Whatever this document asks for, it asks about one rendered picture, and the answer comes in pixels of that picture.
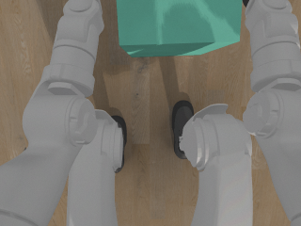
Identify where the robot right forearm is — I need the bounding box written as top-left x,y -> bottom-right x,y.
245,0 -> 301,93

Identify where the robot right thigh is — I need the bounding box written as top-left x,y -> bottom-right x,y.
187,114 -> 253,226

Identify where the robot left upper arm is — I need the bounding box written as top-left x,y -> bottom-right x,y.
0,95 -> 99,226

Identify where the carton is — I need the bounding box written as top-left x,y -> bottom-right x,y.
116,0 -> 243,57

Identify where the robot left forearm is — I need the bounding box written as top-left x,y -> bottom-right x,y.
22,0 -> 104,129

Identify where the robot left thigh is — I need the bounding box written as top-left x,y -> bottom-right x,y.
66,119 -> 123,226

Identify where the robot right upper arm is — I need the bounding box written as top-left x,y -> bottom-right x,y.
243,89 -> 301,226

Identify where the robot thigh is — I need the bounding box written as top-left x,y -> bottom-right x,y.
66,119 -> 123,226
187,114 -> 253,226

